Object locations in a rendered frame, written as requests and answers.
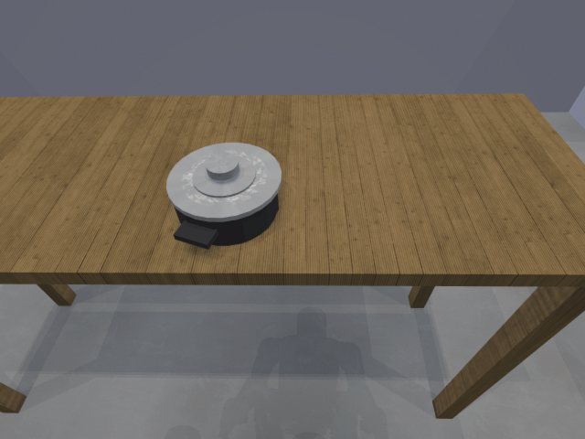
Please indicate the pot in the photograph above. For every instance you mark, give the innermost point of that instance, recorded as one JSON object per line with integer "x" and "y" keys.
{"x": 204, "y": 234}

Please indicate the lid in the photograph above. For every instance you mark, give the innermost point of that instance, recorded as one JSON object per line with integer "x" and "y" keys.
{"x": 200, "y": 197}

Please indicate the table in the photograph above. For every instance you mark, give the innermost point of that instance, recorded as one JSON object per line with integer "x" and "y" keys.
{"x": 418, "y": 190}

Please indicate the knob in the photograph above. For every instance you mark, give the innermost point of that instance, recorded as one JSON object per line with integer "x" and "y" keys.
{"x": 222, "y": 166}

